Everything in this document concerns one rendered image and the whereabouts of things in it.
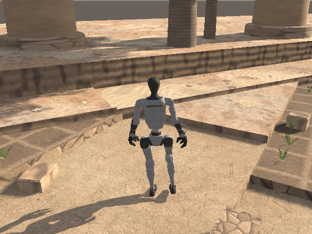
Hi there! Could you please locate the humanoid robot head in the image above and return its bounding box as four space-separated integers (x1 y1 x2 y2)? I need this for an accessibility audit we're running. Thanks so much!
146 77 162 100

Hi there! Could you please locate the robot left foot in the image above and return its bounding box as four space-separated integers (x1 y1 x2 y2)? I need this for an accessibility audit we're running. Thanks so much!
149 184 157 196

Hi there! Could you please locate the left robot upper arm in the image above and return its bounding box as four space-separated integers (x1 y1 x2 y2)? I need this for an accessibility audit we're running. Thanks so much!
133 98 144 125

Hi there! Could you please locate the robot left hand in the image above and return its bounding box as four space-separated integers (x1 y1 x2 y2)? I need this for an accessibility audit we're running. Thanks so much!
128 135 139 146

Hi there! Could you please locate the right robot forearm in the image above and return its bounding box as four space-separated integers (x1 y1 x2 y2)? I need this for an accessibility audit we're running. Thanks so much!
175 117 186 137

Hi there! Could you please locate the right robot upper arm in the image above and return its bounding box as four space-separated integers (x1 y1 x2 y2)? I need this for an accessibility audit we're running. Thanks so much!
165 97 179 125

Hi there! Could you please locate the left robot forearm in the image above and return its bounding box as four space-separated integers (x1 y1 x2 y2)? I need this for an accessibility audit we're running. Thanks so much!
129 118 137 137

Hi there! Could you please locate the robot right hand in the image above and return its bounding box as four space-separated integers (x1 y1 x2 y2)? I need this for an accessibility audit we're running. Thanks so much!
176 136 187 148

